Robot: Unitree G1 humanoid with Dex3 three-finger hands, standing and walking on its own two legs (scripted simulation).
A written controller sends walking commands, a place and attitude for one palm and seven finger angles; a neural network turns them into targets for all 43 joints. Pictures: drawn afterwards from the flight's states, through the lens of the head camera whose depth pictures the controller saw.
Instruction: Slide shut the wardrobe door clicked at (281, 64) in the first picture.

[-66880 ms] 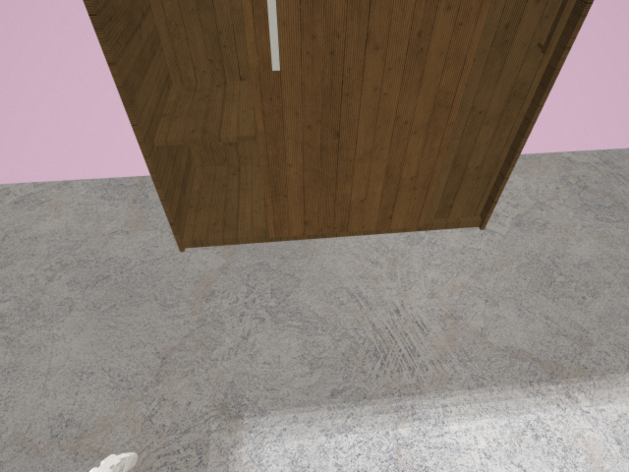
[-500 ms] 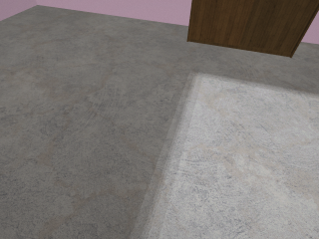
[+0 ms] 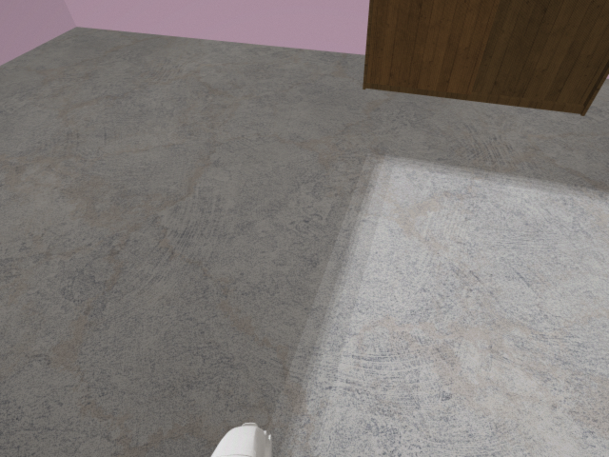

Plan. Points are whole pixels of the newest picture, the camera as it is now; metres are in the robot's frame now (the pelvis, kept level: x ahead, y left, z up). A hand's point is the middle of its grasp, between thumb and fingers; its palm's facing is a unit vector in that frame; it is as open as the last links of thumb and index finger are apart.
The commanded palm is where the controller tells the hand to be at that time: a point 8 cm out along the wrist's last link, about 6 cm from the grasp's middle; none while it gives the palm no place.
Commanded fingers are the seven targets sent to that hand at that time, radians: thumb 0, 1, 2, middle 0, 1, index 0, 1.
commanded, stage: walk to a spot facing it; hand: right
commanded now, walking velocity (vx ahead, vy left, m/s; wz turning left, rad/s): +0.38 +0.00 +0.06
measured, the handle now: out of the picture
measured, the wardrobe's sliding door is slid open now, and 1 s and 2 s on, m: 0.00 0.00 0.00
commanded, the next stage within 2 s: none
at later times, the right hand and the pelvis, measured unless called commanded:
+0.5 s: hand (418, 407) +0.25 -0.16 -0.18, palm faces +0.06 +0.98 -0.19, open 7.1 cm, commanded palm none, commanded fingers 0.00 -0.90 -0.90 0.20 0.30 0.20 0.30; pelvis +0.22 +0.03 -0.01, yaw -1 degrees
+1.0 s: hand (406, 274) +0.51 -0.17 -0.17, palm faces -0.03 +0.98 -0.19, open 7.3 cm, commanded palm none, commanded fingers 0.00 -0.90 -0.90 0.20 0.30 0.20 0.30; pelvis +0.42 +0.02 -0.01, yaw +2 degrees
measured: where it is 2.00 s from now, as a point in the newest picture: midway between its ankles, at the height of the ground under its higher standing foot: (317, 300)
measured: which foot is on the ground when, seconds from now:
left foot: up 0.00-0.22, down 0.24-0.64, up 0.66-1.00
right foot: down 0.00-0.24, up 0.26-0.60, down 0.62-1.00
